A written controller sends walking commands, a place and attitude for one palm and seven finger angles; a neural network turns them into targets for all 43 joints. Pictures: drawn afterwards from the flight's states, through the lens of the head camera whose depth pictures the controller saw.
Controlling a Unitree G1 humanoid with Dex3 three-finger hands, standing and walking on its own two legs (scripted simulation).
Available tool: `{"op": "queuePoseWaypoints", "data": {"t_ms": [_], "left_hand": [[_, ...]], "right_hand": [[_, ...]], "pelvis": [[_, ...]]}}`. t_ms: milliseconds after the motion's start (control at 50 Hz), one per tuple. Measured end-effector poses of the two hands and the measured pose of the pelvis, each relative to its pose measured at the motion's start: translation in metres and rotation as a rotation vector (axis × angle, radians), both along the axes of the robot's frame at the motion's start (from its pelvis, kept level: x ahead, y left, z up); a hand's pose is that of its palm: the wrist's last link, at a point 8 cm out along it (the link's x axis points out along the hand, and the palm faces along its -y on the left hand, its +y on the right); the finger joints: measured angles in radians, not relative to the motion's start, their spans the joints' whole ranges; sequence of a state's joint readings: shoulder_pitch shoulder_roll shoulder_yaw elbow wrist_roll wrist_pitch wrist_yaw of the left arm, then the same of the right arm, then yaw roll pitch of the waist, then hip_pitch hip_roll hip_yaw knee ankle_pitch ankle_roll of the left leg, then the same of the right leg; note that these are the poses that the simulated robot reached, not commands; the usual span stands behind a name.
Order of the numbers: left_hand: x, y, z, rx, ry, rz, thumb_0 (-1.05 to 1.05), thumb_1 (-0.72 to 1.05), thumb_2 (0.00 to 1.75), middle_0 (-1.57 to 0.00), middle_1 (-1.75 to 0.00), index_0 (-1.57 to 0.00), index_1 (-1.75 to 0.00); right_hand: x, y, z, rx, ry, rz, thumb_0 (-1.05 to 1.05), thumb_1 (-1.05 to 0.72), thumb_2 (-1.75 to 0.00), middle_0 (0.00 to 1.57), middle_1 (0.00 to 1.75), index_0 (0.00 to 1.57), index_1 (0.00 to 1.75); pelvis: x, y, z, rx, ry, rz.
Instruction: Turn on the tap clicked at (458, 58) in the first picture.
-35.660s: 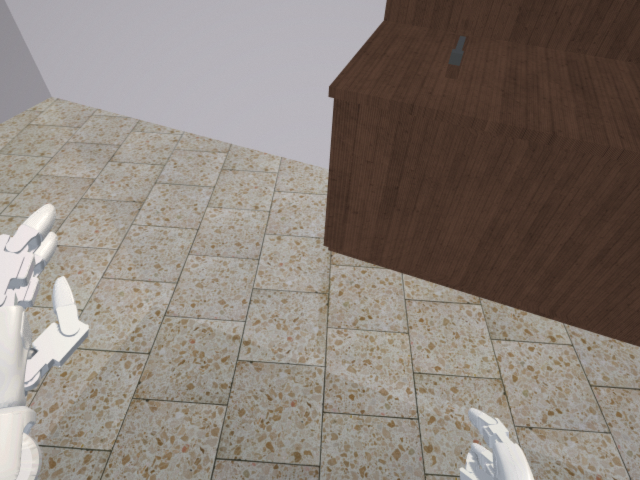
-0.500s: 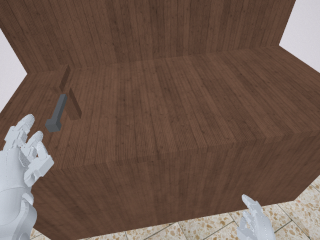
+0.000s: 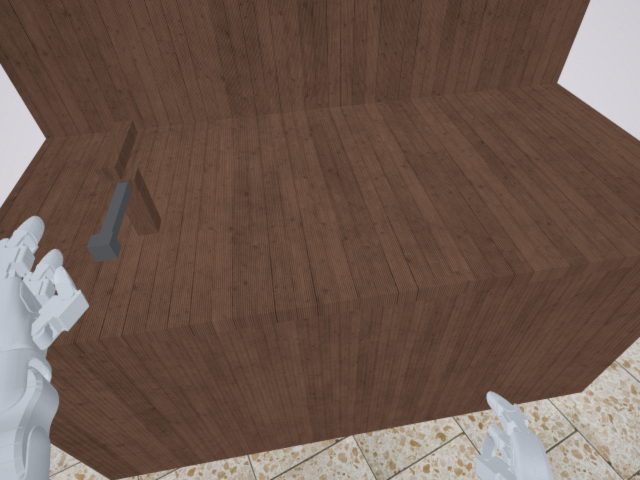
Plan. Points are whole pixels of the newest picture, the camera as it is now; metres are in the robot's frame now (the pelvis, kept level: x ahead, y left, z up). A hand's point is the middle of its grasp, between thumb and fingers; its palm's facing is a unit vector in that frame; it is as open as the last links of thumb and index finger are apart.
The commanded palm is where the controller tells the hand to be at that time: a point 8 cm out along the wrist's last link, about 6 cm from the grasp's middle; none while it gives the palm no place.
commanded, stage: reach beside the lever's end, fingers flat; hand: left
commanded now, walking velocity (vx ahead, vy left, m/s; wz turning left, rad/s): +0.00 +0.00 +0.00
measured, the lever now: (104, 246) +0.35 +0.34 +0.11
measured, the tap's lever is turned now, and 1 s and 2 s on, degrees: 0 0 3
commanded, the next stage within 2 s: push the lever round in 1.14 s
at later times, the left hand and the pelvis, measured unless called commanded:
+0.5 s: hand (69, 274) +0.29 +0.34 +0.13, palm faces +0.53 -0.84 -0.11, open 7.7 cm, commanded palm +0.25 +0.38 +0.12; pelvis +0.00 +0.01 +0.00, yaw +0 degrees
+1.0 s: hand (75, 267) +0.32 +0.36 +0.11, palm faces +0.50 -0.86 -0.10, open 7.8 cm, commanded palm +0.27 +0.40 +0.11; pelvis +0.01 +0.02 +0.00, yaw -1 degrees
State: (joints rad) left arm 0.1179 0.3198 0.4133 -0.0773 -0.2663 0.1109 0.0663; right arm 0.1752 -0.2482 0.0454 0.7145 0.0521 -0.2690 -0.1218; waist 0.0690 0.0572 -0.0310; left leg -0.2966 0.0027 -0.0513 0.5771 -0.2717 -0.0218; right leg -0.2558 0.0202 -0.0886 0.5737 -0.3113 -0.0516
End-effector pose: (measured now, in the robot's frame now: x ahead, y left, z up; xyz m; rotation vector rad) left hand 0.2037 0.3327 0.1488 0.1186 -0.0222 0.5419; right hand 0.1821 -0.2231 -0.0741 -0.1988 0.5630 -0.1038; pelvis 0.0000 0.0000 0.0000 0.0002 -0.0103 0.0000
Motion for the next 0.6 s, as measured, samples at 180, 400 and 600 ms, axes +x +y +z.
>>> {"op": "queuePoseWaypoints", "data": {"t_ms": [180,400,600], "left_hand": [[0.014,0.018,-0.005,-0.005,0.007,0.015,0.01,0.89,0.89,-0.18,-0.21,-0.18,-0.21],[0.032,0.039,-0.014,-0.016,0.025,0.022,0.01,0.9,0.89,-0.17,-0.18,-0.17,-0.19],[0.05,0.055,-0.019,-0.023,0.032,0.021,0.01,0.89,0.89,-0.16,-0.16,-0.16,-0.16]], "right_hand": [[-0.009,-0.006,-0.003,-0.016,0.034,-0.023,0.02,-0.9,-0.9,0.21,0.3,0.21,0.3],[-0.023,-0.012,-0.01,-0.039,0.087,-0.046,0.02,-0.91,-0.9,0.21,0.3,0.21,0.3],[-0.038,-0.014,-0.015,-0.045,0.135,-0.07,0.02,-0.91,-0.9,0.21,0.3,0.21,0.3]], "pelvis": [[0.001,0.002,0.0,-0.001,0.014,-0.005],[0.001,0.006,-0.001,-0.006,0.035,-0.003],[0.003,0.01,-0.002,-0.01,0.06,-0.008]]}}
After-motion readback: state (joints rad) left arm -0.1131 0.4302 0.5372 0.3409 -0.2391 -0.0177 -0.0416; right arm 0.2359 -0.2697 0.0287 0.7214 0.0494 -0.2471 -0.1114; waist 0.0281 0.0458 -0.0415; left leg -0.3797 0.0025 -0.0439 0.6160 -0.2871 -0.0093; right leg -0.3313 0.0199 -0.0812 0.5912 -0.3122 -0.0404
